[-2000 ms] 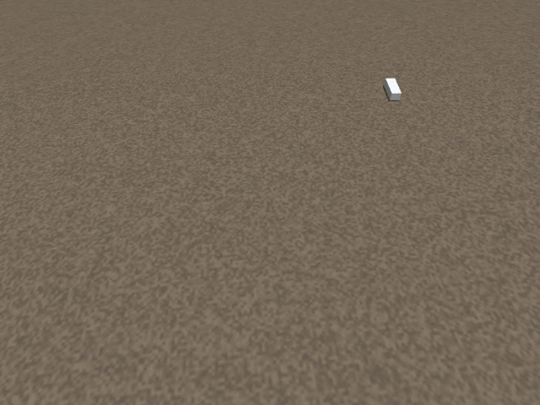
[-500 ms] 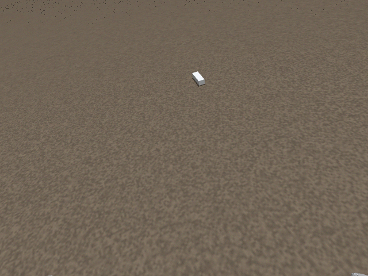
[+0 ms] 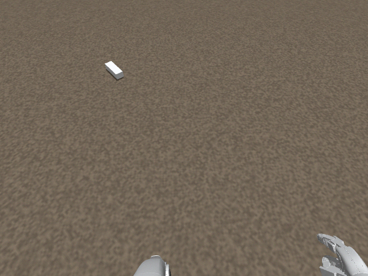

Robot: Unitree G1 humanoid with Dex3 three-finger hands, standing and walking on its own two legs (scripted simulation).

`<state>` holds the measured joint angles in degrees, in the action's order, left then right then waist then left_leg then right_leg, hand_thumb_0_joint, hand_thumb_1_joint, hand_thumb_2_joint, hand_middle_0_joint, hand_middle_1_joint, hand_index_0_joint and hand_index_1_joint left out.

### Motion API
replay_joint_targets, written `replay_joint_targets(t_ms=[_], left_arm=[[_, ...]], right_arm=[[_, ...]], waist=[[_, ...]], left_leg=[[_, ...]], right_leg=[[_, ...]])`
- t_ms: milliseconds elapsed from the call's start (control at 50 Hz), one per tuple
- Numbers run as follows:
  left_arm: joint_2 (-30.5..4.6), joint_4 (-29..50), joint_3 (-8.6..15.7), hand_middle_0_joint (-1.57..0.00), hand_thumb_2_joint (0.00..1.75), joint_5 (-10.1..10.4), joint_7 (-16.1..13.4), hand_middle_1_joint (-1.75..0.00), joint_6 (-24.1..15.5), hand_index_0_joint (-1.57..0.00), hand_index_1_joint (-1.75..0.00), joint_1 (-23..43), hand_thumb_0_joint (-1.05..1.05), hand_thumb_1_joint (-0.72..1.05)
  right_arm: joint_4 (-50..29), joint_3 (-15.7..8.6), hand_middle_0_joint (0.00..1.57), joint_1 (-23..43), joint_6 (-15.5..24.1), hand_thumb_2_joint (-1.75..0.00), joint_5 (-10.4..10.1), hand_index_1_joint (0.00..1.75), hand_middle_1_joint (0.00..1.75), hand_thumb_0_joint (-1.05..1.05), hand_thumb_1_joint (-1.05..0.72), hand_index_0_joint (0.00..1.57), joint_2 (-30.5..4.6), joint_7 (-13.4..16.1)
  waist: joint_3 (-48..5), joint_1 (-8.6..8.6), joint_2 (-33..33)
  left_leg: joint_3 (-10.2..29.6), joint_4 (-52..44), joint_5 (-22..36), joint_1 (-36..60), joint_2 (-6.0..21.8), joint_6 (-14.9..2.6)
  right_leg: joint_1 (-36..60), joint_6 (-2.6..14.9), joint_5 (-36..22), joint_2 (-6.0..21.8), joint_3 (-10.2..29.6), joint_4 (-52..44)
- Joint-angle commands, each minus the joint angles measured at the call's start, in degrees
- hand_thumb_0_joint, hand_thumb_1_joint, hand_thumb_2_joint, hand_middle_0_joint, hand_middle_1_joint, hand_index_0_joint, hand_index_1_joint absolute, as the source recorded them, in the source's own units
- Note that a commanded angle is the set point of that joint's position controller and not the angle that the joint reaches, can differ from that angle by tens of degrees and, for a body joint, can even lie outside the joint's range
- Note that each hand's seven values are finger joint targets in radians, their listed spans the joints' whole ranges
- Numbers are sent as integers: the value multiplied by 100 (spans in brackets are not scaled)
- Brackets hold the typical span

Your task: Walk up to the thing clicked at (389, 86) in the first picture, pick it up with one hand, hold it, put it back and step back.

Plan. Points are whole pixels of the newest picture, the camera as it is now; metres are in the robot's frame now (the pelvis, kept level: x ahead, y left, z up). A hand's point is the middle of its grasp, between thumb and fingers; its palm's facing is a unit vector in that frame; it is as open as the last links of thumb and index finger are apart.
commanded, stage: walk up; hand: left
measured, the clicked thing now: (114, 70) +1.75 +0.60 -0.72
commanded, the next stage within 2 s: none
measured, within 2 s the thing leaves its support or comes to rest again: neither
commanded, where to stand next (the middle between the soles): +1.28 +0.72 m, yaw -51 degrees
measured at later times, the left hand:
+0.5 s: hand (96, 141) +0.51 +0.30 -0.11, palm faces -0.22 -0.87 -0.43, open 7.4 cm
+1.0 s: hand (63, 93) +0.76 +0.49 -0.12, palm faces -0.44 -0.73 -0.52, open 7.4 cm
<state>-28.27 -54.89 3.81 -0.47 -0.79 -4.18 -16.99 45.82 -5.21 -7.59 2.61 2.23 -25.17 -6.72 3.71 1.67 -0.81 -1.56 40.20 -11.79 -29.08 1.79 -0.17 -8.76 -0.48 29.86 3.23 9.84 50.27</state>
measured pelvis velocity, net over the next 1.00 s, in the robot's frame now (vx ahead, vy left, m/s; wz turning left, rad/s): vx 0.57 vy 0.23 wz -0.44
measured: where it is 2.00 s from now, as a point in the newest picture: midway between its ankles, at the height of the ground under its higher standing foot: (125, 147)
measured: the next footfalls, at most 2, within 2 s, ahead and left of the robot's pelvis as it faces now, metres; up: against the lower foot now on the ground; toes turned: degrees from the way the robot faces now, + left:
right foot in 0.38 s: +0.38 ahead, -0.05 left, +0.00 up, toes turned -20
left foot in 0.78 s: +0.68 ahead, +0.31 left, +0.00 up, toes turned -17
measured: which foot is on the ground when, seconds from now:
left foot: down 0.00-0.42, up 0.44-0.76, down 0.78-1.00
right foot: up 0.00-0.36, down 0.38-0.82, up 0.84-1.00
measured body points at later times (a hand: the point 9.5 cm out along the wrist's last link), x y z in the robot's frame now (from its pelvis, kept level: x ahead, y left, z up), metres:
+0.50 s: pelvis +0.31 +0.08 +0.00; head +0.32 +0.06 +0.45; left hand +0.52 +0.34 -0.08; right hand +0.28 -0.21 -0.13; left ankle +0.19 +0.19 -0.61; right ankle +0.34 -0.03 -0.71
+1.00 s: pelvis +0.57 +0.23 +0.02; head +0.62 +0.21 +0.46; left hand +0.78 +0.53 -0.09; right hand +0.49 -0.09 -0.09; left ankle +0.65 +0.32 -0.71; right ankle +0.53 +0.09 -0.64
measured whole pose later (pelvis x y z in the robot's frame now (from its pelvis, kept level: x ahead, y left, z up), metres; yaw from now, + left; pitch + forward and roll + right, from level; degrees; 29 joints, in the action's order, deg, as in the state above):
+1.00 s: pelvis +0.57 +0.23 +0.02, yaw -25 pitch +0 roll -1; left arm -28.3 -55.0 3.1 0.5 -4.3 -3.8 -16.9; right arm 44.7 -5.7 -14.3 -1.2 3.0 -22.1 -5.3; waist 5.1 3.8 -0.4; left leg -7.2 36.5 -16.9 -19.7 4.3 -0.6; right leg -33.6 2.2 20.2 3.0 -0.4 66.0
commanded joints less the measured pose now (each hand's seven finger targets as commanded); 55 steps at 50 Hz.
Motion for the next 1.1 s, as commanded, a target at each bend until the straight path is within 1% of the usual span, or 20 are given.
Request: replay_joint_targets(t_ms=[0, 60, 180, 260, 320, 360, 380, 400, 420, 440, 500, 560, 700, 740, 780, 800, 840, 880, 1000, 1080], left_arm=[[-917, 499, -12, -20, 90, 119, -143, -30, -214, -20, -30, -522, 0, 90], [-1301, 286, 261, -20, 90, 308, 58, -30, -56, -20, -30, -223, 0, 90], [-769, 794, 137, -20, 90, 221, 199, -30, 61, -20, -30, 687, 0, 90], [-494, 975, 45, -20, 90, 199, 161, -30, 46, -20, -30, 1315, 0, 90], [-580, 635, 130, -20, 90, 241, 63, -30, 84, -20, -30, 610, 0, 90], [-872, 263, 325, -20, 90, 196, -84, -30, 126, -20, -30, -805, 0, 90], [-1183, 134, 499, -20, 90, 125, -190, -30, 128, -20, -30, -1601, 0, 90], [-1554, 320, 594, -20, 90, 109, -264, -30, 123, -20, -30, -1524, 0, 90], [-1798, 543, 612, -20, 90, 138, -393, -30, 126, -20, -30, -1125, 0, 90], [-1834, 712, 602, -20, 90, 177, -498, -30, 115, -20, -30, -689, 0, 90], [-1189, 836, 377, -20, 90, 199, -493, -30, -98, -20, -30, 71, 0, 90], [-1154, 885, 391, -20, 90, 82, -343, -30, -302, -20, -30, 468, 0, 90], [-1544, 805, 439, -20, 90, -102, -347, -30, -382, -20, -30, 238, 0, 90], [-1578, 827, 428, -20, 90, -121, -379, -30, -312, -20, -30, 434, 0, 90], [-872, 759, 207, -20, 90, -164, -439, -30, -210, -20, -30, -37, 0, 90], [-345, 808, 47, -20, 90, -115, -456, -30, -157, -20, -30, -404, 0, 90], [-799, 535, 72, -20, 90, -40, -617, -30, -111, -20, -30, -719, 0, 90], [-1210, 324, 232, -20, 90, 134, -504, -30, -98, -20, -30, -317, 0, 90], [-835, 244, 171, -20, 90, 164, -412, -30, -77, -20, -30, -436, 0, 90], [-638, 392, 181, -20, 90, 173, -410, -30, -70, -20, -30, -446, 0, 90]], right_arm=[[-501, -657, 20, 40, 125, -90, -253, 30, 30, 0, -90, 20, -1970, 257], [-490, -409, 20, -19, 169, -90, -105, 30, 30, 0, -90, 20, -1175, 245], [-436, -406, 20, -835, 161, -90, -117, 30, 30, 0, -90, 20, -1070, 233], [-589, -468, 20, -807, 88, -90, 24, 30, 30, 0, -90, 20, -962, 196], [-808, -455, 20, -620, 22, -90, 53, 30, 30, 0, -90, 20, -951, 260], [-1021, -414, 20, -390, -20, -90, 43, 30, 30, 0, -90, 20, -936, 297], [-1033, -331, 20, -653, -47, -90, 24, 30, 30, 0, -90, 20, -759, 336], [-994, -212, 20, -1276, -75, -90, -39, 30, 30, 0, -90, 20, -621, 348], [-1034, -358, 20, -1209, -153, -90, -43, 30, 30, 0, -90, 20, -1281, 409], [-1071, -412, 20, -753, -134, -90, -53, 30, 30, 0, -90, 20, -1503, 450], [-787, -332, 20, -610, -90, -90, -94, 30, 30, 0, -90, 20, -1068, 269], [-746, -310, 20, -937, -326, -90, 41, 30, 30, 0, -90, 20, -876, 93], [-894, -477, 20, -277, -352, -90, 45, 30, 30, 0, -90, 20, -888, -177], [-705, -599, 20, -882, -369, -90, 96, 30, 30, 0, -90, 20, -1020, -140], [-348, -833, 20, -2153, -305, -90, 214, 30, 30, 0, -90, 20, -1512, -19], [-436, -848, 20, -1961, -227, -90, 203, 30, 30, 0, -90, 20, -1891, 69], [-667, -907, 20, -723, -254, -90, -27, 30, 30, 0, -90, 20, -2184, 207], [-789, -691, 20, -376, -228, -90, 76, 30, 30, 0, -90, 20, -1532, 235], [-695, -446, 20, -681, -167, -90, 147, 30, 30, 0, -90, 20, -941, 300], [-918, -420, 20, -312, -273, -90, 178, 30, 30, 0, -90, 20, -986, 294]], waist=[[-679, 135, 2040], [-406, 74, 1126], [-158, 395, 769], [73, 369, 730], [-378, 18, 400], [-976, -757, 95], [-1327, -1148, -760], [-1762, -836, -1153], [-1889, -795, -566], [-1506, -788, -43], [-456, -140, 350], [14, 279, -140], [-255, 154, -840], [-558, 605, -725], [-1106, 1264, 1188], [-891, 980, 2696], [-796, 339, 2352], [-379, 343, 1645], [-490, 242, 1156], [-445, 79, 1079]], left_leg=[[4079, -3659, -3697, 2436, 2055, -183], [1189, -2911, -1357, 1906, 1016, 303], [241, -2856, 898, 2937, 1056, -157], [-651, -2700, 2307, 1992, 831, 123], [-857, -1280, 3586, 1695, 693, 145], [-1020, 492, 3483, 594, 387, 483], [-663, 2506, 625, -572, 9, 616], [-48, 3569, -2502, -1802, -205, 677], [1171, 4532, -2475, -2361, -39, 757], [1459, 4755, -2342, -2438, 251, 763], [999, 3371, -816, -1048, 452, 269], [663, 2322, -355, -261, 566, 158], [164, 287, 901, 1312, 723, 67], [-64, 91, 325, 2230, 533, -41], [633, -646, -1168, 3499, 600, -249], [2250, -1790, -1414, 3255, 1771, -180], [3434, -2858, -2851, 2479, 2228, -760], [1714, -2487, -2033, 1591, 1502, -338], [305, -1650, 2347, 2302, 1233, -1003], [146, -1556, 1981, 1568, 1430, -1096]], right_leg=[[-3083, 530, -779, -10, -253, 2993], [-2392, 307, -1890, 232, -482, 1570], [-2926, 55, -2015, 79, -1069, -41], [-1836, 276, -2553, -39, -1821, -1094], [-299, 350, -2717, -497, -2222, -1587], [1733, 617, -2632, -421, -2092, -1962], [2770, 1149, -2205, 452, -643, -2286], [3452, 1917, -1874, 2233, 1983, -2100], [3115, 2573, -770, 2841, 3932, -2666], [2410, 2681, -52, 2871, 3855, -3261], [199, 1479, -2276, 1385, 957, -3169], [-1174, 1102, -2706, 779, -375, -3111], [-2107, 874, -1734, 653, -734, -2671], [-2462, 801, -1914, 795, -625, -1914], [-3256, 420, -1193, 87, -1047, 964], [-3994, 312, 550, -665, -953, 2211], [-3940, 561, -87, -36, -575, 2974], [-3422, 396, -879, 148, -520, 2212], [-2716, 83, -1108, 66, -1230, 369], [-1390, 294, -1682, 71, -1448, -741]])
